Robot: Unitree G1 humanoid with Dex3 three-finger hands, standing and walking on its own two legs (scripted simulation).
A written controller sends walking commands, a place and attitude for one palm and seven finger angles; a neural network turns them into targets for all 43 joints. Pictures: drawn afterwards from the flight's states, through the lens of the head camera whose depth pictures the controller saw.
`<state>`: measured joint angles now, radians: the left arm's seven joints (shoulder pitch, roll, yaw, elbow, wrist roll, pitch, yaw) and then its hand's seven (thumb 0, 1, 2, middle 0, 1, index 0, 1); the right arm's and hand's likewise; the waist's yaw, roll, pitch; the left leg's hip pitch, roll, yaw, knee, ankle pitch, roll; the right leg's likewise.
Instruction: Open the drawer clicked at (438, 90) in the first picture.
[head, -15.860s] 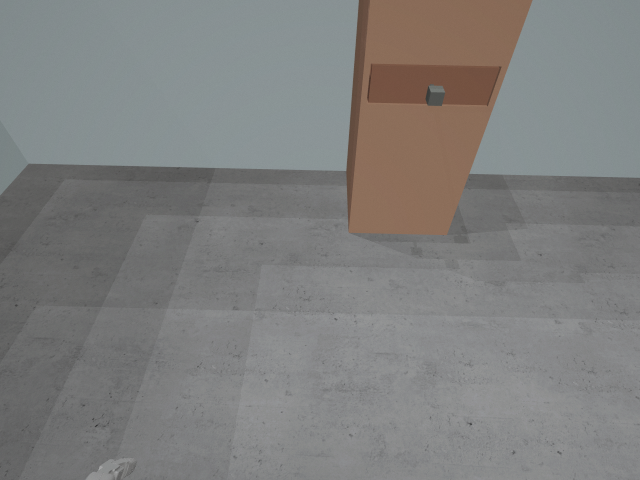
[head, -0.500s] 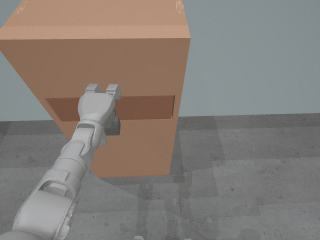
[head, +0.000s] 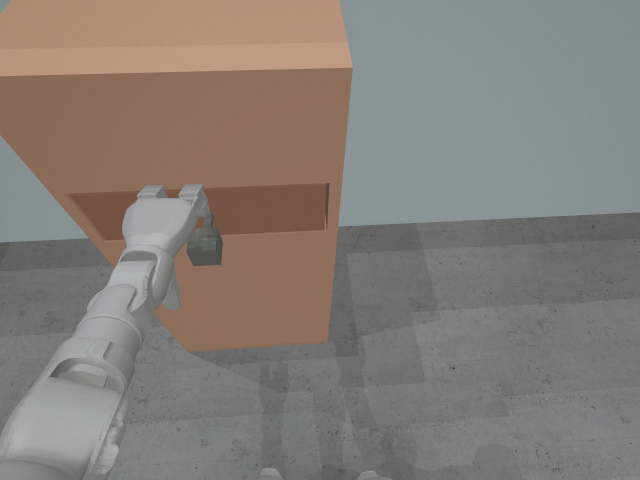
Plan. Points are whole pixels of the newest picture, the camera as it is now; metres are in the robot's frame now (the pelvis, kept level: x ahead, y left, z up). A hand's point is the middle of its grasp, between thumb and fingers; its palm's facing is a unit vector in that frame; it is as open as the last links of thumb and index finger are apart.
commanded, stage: move the hooked fingers above the handle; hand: left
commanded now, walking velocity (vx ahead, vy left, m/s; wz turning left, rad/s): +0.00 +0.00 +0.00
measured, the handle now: (206, 235) +0.48 +0.18 -0.05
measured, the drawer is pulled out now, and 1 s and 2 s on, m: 0.00 0.00 0.00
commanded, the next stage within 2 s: none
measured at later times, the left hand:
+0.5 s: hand (173, 229) +0.45 +0.20 +0.02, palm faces -0.10 -0.02 -0.99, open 13.8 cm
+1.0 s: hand (177, 227) +0.45 +0.20 +0.02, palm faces -0.04 -0.02 -1.00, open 13.5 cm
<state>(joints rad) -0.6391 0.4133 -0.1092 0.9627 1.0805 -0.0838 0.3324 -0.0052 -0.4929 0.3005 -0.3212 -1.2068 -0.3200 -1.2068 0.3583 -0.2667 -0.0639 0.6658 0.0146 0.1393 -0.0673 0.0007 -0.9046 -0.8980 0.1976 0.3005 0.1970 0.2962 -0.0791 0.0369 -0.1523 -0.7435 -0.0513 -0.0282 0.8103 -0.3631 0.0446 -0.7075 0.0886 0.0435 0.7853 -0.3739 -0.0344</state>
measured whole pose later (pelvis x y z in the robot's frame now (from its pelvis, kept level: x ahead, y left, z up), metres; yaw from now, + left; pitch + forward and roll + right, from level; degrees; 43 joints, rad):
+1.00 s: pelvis +0.02 +0.01 +0.00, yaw -1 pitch +16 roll -1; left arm -0.65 0.33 -0.11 0.99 1.07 0.09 0.39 0.00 -0.49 0.30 -0.35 -1.22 -0.37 -1.23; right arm 0.30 -0.21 -0.04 0.68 0.02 0.20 -0.03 0.00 -0.91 -0.90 0.20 0.30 0.20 0.30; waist -0.07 0.06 -0.18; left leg -0.68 -0.06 -0.01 0.78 -0.38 0.06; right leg -0.65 0.08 0.07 0.76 -0.39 -0.02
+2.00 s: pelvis +0.01 +0.00 -0.01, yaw +2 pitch +18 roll -1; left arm -0.63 0.40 -0.11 0.89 1.09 -0.08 0.44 -0.01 -0.49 0.30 -0.32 -1.21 -0.32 -1.20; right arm 0.29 -0.26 -0.09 0.71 0.00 0.14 -0.04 0.00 -0.91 -0.90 0.20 0.30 0.20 0.30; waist -0.05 0.05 -0.17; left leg -0.78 -0.06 -0.05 0.87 -0.41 0.05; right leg -0.73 0.08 0.01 0.84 -0.42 -0.04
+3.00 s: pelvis +0.02 +0.01 +0.00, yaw -1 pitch +16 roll -1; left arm -0.55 0.37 -0.07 0.88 1.10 0.00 0.41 0.00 -0.49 0.30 -0.34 -1.21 -0.32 -1.20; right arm 0.30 -0.23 -0.05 0.65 0.01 0.18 -0.03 0.00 -0.91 -0.90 0.20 0.30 0.20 0.30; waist -0.05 0.05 -0.18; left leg -0.69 -0.05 0.00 0.80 -0.40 0.06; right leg -0.66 0.08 0.07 0.77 -0.40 -0.02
